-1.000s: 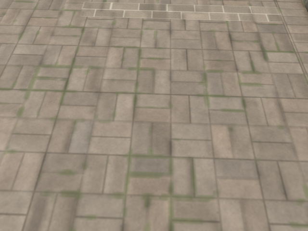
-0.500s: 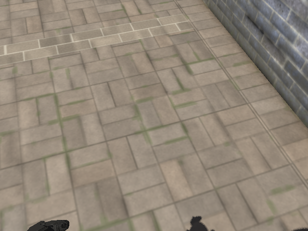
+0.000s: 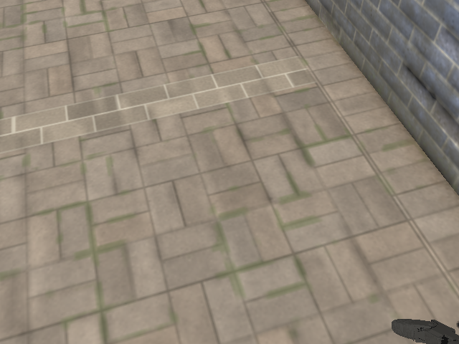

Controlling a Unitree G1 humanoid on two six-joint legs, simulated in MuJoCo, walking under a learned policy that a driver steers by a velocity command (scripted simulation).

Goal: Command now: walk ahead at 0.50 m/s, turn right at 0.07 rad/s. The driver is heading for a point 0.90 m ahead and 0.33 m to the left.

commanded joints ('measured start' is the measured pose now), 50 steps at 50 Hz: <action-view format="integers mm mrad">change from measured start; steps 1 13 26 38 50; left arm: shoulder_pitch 24 -73 -435 -132 -128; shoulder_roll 163 116 68 107 196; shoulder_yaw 41 25 2 15 43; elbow -26 -82 -176 -94 -28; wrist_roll -3 8 11 25 23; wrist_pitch -3 -2 -16 -25 -29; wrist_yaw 8 17 -8 0 18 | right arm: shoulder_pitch -107 180 387 273 73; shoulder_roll -87 -103 -168 -151 -68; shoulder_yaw -15 -20 -35 -38 -21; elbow -92 -2 86 -16 -119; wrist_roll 4 -27 9 20 7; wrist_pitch -17 -23 5 14 56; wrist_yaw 15 11 -23 -31 12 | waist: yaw -13 -66 -161 -12 -26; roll -125 28 18 -144 -102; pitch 32 -80 26 -101 35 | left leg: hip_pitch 31 515 599 -112 8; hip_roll -23 143 98 14 34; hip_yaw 7 -287 -140 -75 2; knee -66 -396 -395 658 173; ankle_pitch -41 -176 -38 -454 -46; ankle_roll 33 221 191 15 2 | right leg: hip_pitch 27 -592 -607 76 -61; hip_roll -303 -206 -138 -401 -339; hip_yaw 139 75 19 320 -137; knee -20 895 293 -6 -127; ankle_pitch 362 7 356 64 304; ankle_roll -149 4 70 -152 -103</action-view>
